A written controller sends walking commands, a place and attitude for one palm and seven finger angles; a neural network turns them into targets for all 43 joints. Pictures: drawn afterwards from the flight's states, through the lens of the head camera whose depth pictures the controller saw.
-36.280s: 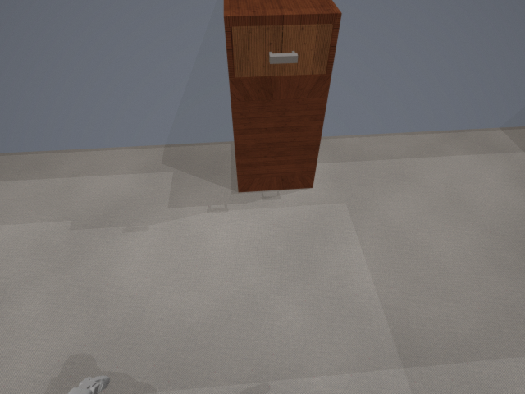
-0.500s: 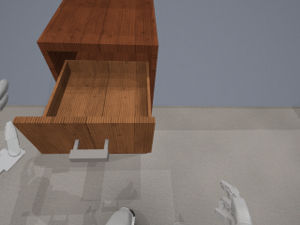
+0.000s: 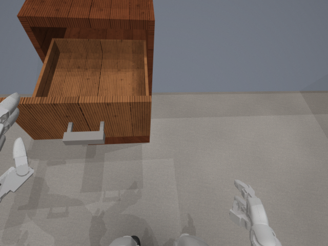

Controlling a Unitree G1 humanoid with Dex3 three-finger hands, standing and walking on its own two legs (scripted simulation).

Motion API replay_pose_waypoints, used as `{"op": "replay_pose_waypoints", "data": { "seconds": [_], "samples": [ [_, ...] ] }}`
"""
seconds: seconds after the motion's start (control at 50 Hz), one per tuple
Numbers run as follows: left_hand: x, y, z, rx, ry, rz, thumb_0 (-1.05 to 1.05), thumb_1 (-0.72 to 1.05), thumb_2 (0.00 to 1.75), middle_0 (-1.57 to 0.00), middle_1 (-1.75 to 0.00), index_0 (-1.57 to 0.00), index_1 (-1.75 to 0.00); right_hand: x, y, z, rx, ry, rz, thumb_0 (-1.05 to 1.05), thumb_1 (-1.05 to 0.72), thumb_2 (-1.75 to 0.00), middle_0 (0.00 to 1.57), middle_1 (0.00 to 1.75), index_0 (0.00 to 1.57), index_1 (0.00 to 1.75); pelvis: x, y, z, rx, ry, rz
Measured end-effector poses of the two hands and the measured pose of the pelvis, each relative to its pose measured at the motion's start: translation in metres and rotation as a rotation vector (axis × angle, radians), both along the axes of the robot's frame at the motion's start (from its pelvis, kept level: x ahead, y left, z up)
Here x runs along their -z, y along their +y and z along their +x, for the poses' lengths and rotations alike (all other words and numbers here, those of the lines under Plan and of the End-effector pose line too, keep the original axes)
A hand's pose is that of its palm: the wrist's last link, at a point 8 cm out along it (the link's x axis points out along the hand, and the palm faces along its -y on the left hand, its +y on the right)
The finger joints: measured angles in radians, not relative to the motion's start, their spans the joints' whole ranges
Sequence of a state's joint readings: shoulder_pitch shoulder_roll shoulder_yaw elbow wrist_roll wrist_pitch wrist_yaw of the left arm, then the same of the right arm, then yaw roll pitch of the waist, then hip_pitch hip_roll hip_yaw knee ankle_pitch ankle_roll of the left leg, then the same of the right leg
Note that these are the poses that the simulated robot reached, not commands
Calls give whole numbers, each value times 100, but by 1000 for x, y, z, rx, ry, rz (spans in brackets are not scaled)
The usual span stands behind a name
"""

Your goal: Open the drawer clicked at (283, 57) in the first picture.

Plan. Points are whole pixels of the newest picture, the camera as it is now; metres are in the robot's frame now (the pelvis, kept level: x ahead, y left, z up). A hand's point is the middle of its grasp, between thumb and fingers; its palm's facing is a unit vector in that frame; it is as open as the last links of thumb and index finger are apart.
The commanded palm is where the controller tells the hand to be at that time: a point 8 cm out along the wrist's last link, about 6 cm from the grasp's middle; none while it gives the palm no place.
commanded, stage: stop stepping back and stand still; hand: left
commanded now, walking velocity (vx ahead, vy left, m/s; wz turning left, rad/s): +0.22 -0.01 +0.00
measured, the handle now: (85, 131) +0.39 +0.23 -0.03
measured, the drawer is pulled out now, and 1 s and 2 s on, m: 0.30 0.30 0.30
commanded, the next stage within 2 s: let the arm hang, fingers relaxed in 0.76 s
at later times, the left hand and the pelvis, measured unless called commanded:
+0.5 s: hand out of the picture +0.11 +0.19 +0.15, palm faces +0.36 -0.82 -0.44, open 7.4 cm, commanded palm +0.04 +0.25 +0.18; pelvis -0.07 -0.04 +0.00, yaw +4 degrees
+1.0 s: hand out of the picture +0.08 +0.22 -0.04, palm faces +0.16 -0.89 -0.42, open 7.4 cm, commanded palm none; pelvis -0.09 -0.02 -0.01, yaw +4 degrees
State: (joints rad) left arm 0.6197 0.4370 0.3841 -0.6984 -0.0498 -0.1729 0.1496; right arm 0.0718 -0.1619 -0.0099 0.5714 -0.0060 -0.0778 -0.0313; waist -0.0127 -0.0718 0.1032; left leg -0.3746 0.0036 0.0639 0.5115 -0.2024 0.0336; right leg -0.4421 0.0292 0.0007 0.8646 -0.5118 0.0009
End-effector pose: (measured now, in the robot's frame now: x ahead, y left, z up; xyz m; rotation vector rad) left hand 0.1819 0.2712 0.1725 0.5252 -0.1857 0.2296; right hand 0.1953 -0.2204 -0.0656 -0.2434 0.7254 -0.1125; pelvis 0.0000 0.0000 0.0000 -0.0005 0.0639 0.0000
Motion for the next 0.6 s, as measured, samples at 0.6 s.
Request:
{"op": "replay_pose_waypoints", "data": {
  "seconds": [0.6],
  "samples": [
    [-22, -42, -122, -93, -39, 49, 2, 89, 90, -22, -30, -22, -30, 5, -63, -107, 10, -2, 1, 2, -91, -90, 20, 30, 20, 30, -1, -43, -72, -61, -74, 8]
  ]
}}
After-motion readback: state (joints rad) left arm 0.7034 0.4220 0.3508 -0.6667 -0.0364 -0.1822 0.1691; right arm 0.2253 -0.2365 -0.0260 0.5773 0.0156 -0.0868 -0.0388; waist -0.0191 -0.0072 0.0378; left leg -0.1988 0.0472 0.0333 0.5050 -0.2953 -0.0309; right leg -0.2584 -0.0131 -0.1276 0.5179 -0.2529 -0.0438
